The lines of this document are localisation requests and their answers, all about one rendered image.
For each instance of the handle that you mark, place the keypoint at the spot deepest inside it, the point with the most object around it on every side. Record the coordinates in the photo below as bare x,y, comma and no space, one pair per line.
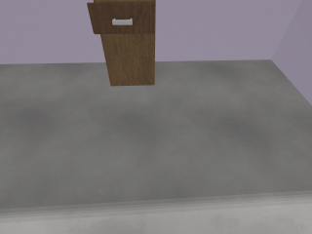
122,21

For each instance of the cabinet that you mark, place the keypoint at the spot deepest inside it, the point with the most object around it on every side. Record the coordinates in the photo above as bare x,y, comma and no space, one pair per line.
130,58

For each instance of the drawer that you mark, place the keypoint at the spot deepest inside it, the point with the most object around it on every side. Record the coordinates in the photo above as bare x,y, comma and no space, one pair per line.
142,14

